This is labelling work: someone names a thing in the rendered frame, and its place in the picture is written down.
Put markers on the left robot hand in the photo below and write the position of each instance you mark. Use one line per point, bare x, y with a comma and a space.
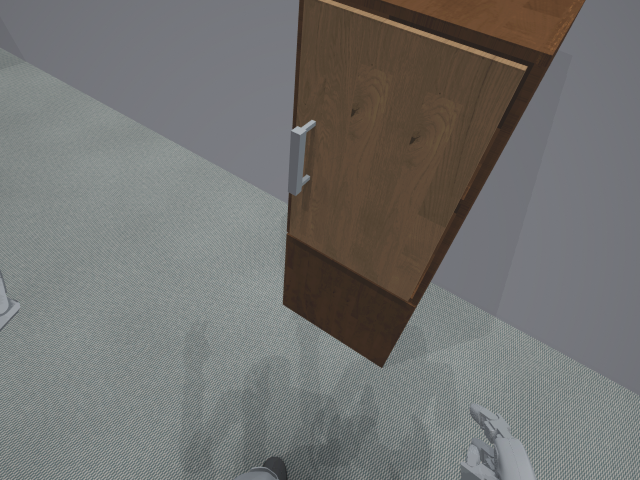
8, 307

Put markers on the right robot hand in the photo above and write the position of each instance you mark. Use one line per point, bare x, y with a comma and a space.
507, 461

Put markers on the handle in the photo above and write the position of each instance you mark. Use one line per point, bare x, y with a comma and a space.
296, 161

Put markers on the left robot foot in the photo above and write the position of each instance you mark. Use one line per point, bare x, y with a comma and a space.
276, 465

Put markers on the cupboard door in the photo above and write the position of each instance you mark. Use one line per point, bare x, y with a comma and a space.
403, 118

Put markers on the robot left shin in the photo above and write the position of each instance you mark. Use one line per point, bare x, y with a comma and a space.
263, 469

